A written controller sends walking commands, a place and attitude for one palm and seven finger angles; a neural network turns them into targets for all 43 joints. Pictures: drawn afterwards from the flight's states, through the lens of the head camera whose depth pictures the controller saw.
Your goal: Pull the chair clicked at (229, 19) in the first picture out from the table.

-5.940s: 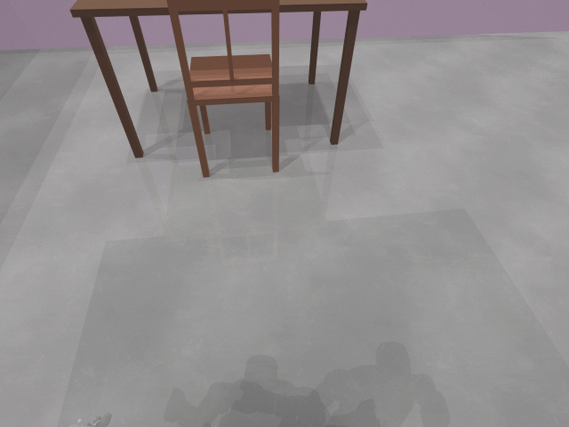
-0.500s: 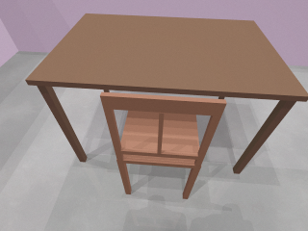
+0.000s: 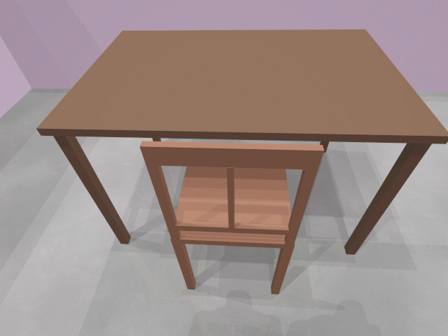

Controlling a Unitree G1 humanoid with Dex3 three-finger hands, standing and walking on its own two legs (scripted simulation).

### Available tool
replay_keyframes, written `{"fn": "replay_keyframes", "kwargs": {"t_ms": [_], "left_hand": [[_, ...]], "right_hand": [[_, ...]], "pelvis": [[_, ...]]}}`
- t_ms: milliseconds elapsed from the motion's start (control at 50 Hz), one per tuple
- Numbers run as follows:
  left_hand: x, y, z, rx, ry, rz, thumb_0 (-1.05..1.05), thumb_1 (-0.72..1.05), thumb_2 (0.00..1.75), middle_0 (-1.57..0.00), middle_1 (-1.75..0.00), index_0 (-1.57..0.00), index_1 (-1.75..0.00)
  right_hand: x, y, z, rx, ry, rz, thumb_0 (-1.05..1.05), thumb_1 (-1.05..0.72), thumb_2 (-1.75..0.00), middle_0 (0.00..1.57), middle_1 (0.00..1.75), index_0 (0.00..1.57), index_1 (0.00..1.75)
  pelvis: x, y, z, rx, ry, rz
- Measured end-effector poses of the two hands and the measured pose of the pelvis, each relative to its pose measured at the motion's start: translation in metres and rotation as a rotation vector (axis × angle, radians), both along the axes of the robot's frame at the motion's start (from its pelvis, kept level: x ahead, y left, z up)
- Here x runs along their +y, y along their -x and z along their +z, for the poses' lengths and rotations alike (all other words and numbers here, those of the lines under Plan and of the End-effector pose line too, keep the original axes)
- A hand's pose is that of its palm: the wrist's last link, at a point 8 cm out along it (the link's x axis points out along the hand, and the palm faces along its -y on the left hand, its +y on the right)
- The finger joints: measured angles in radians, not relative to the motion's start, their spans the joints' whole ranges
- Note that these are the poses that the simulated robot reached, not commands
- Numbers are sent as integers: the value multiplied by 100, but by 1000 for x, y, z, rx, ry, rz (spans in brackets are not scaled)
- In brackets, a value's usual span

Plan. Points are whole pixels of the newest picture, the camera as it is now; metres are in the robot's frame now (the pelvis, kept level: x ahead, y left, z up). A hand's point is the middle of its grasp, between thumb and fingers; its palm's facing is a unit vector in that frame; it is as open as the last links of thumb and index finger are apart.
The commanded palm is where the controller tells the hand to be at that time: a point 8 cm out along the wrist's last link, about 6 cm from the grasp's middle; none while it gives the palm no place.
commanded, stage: look again from close up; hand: left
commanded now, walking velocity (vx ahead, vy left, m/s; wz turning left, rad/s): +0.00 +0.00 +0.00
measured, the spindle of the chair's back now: (231, 199) +0.48 +0.01 -0.10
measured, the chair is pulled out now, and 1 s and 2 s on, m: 0.00 0.00 0.00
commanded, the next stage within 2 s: shuffle to correct the standing spot in 1.06 s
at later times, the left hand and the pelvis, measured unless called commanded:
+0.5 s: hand out of the picture -0.02 +0.17 -0.17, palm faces +0.04 -0.98 -0.18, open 7.3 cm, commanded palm none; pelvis -0.01 +0.00 +0.00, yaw +0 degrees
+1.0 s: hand out of the picture -0.02 +0.17 -0.17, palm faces +0.05 -0.98 -0.17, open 7.4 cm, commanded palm none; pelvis -0.01 +0.01 +0.00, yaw +0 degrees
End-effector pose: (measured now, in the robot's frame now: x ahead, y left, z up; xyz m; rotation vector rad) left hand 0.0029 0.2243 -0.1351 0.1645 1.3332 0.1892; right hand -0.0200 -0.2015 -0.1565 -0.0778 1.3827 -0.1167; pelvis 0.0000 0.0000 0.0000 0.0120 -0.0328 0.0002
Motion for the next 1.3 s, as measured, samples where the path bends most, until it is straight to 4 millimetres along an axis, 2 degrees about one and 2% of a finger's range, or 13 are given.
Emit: {"fn": "replay_keyframes", "kwargs": {"t_ms": [120,300,640,1300], "left_hand": [[2,-1,1,0,1,-3,1,93,90,-20,-30,-20,-30],[-2,13,-2,36,20,2,1,92,90,-20,-30,-20,-30],[-12,33,-7,71,57,17,1,92,90,-20,-30,-20,-30],[-7,32,-11,71,67,28,1,91,90,-20,-30,-20,-30]], "right_hand": [[-3,17,3,50,8,-1,1,-91,-90,20,30,20,30],[-4,31,5,87,18,-6,1,-91,-90,20,30,20,30],[6,24,6,60,9,-6,1,-91,-90,20,30,20,30],[14,33,7,97,15,-9,0,-91,-90,20,30,20,30]], "pelvis": [[0,3,1,1,-1,2],[1,7,2,0,-1,0],[4,9,2,-3,0,-4],[11,7,-1,3,5,-7]]}}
